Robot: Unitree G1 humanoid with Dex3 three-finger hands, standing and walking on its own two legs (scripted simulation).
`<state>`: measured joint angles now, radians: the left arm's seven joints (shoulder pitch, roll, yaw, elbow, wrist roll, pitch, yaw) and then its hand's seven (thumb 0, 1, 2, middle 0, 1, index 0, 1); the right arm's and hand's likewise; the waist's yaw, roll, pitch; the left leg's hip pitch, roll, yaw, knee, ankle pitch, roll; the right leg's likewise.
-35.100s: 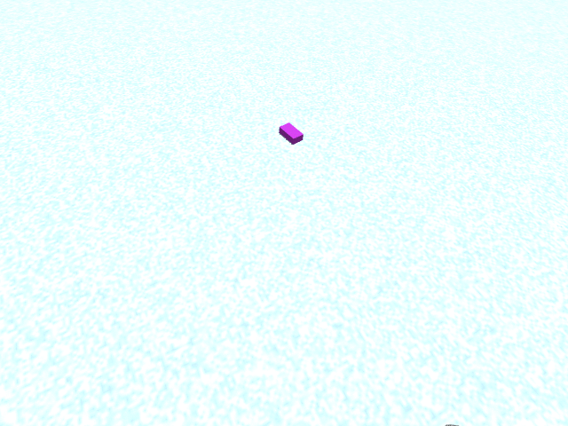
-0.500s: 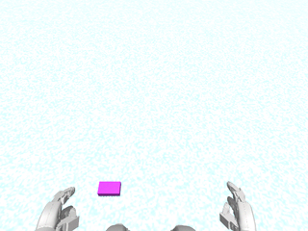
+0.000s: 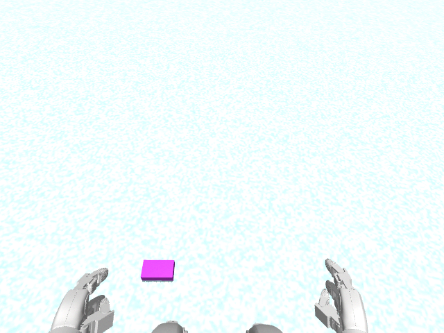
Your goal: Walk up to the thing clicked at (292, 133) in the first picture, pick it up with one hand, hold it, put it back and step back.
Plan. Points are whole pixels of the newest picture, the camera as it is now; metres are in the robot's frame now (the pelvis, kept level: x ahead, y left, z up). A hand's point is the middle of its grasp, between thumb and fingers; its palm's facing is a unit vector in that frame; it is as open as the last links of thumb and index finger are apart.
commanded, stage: home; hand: left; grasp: from above
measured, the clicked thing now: (158, 270) +0.45 +0.22 -0.69
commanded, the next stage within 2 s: stand in 0.68 s
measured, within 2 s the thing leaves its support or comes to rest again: neither
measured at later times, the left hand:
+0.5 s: hand (113, 311) +0.17 +0.18 -0.05, palm faces +0.04 -0.98 -0.20, open 7.4 cm
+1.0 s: hand out of the picture +0.13 +0.23 -0.10, palm faces +0.02 -0.94 -0.33, open 7.4 cm
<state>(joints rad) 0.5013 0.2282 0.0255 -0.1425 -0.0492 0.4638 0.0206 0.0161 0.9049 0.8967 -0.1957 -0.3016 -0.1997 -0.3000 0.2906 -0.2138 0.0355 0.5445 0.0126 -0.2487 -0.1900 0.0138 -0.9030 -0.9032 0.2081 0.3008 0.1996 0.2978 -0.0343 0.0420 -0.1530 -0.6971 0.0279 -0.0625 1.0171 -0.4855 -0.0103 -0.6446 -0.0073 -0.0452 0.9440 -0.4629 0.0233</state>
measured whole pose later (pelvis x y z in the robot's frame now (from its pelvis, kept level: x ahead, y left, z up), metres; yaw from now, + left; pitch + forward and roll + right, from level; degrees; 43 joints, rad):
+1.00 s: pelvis +0.00 +0.00 +0.02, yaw +0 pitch +1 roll +0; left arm 0.22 0.29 0.03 0.60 0.05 0.09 0.03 0.01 0.90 0.90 -0.20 -0.30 -0.20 -0.30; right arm 0.18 -0.28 -0.03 0.83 -0.06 -0.05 -0.02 0.01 -0.90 -0.90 0.21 0.30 0.20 0.30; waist 0.03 -0.02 0.02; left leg -0.44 -0.01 -0.02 0.82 -0.40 0.01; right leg -0.42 -0.05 -0.01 0.81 -0.41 0.03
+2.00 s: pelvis +0.01 -0.01 +0.07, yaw +1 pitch -3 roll +0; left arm 0.12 0.30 0.03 1.16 0.03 0.00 0.02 0.01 0.90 0.90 -0.20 -0.30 -0.20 -0.30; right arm 0.13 -0.31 -0.02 1.14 -0.02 0.00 -0.02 0.01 -0.91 -0.90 0.21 0.30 0.20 0.30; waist 0.01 0.01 0.08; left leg -0.11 0.00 -0.04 0.36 -0.19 -0.01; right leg -0.09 -0.03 -0.04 0.34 -0.19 0.02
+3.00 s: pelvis +0.01 -0.01 +0.07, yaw +1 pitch -3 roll +0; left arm 0.11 0.33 0.02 1.15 0.02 0.00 0.00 0.01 0.90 0.90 -0.20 -0.30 -0.20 -0.30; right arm 0.12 -0.33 -0.01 1.14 -0.01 -0.01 -0.01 0.01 -0.91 -0.90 0.21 0.30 0.20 0.30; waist 0.01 0.01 0.06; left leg -0.11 0.01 -0.04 0.33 -0.18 -0.02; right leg -0.09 -0.02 -0.03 0.33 -0.19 0.01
